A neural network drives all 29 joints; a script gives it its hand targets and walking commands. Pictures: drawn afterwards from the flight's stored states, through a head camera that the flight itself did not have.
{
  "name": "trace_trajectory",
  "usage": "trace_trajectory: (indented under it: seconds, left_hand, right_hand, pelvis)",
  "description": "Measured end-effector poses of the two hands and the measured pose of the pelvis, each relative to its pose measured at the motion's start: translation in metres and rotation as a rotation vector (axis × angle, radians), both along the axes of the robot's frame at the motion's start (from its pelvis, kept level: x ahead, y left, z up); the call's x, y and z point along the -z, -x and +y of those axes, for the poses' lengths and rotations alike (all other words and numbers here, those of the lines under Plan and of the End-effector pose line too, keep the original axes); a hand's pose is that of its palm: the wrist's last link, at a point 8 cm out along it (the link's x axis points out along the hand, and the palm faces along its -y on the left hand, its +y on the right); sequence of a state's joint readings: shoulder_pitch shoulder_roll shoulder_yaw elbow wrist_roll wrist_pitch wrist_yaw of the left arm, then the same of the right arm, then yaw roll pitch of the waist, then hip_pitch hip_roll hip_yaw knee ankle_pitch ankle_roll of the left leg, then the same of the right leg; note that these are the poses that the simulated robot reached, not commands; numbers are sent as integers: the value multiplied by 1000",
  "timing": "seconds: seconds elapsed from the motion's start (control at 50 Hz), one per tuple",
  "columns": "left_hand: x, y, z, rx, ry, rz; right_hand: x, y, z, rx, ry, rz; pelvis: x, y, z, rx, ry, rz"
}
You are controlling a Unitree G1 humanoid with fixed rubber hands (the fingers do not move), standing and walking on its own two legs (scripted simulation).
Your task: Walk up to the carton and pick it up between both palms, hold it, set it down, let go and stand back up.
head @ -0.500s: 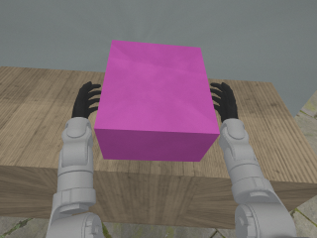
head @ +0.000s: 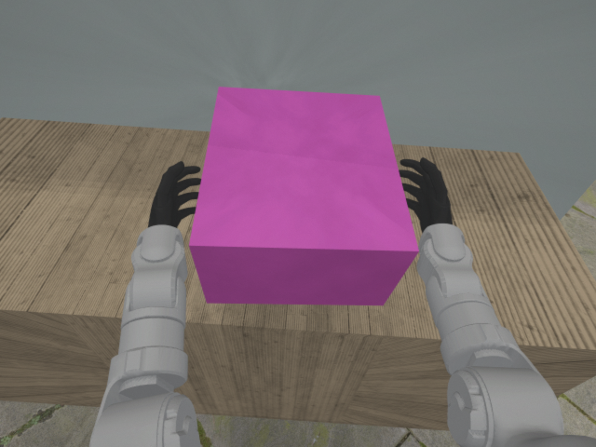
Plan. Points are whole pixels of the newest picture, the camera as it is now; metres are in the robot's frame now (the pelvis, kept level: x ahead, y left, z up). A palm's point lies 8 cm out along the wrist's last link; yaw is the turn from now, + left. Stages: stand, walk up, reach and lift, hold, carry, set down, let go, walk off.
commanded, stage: set down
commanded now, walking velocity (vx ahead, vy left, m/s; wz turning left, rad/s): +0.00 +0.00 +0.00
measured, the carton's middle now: (298, 193) +0.47 +0.01 +0.07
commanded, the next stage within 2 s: none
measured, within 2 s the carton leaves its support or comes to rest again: neither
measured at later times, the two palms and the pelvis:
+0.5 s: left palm (178, 231) +0.38 +0.19 +0.08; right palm (429, 216) +0.40 -0.18 +0.09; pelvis -0.01 -0.01 +0.00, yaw -1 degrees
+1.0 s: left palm (183, 241) +0.39 +0.19 +0.04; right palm (413, 219) +0.43 -0.17 +0.06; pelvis +0.01 -0.01 +0.00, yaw -1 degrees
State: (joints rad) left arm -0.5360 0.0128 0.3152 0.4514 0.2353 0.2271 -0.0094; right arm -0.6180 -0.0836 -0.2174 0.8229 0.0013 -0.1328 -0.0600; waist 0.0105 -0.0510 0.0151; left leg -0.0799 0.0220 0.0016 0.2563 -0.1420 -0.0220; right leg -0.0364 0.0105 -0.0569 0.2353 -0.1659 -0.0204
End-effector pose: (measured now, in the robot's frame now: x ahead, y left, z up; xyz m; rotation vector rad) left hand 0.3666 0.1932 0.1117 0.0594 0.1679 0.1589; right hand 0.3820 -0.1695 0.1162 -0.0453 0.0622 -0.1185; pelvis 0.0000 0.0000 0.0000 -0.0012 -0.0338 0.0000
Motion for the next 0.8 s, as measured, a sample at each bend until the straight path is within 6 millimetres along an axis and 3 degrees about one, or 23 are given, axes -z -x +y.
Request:
trace_trajectory:
  seconds: [0.38, 0.8]
  left_hand:
    - [21, -7, -6, -25, 22, 32]
    - [59, -20, -3, -49, 32, 57]
  right_hand:
    - [13, -15, -5, -28, -8, 32]
    - [45, -40, -1, -57, 6, 63]
  pelvis:
    - [0, 8, -10, 16, -4, 86]
    - [2, -1, -10, 21, -4, 215]
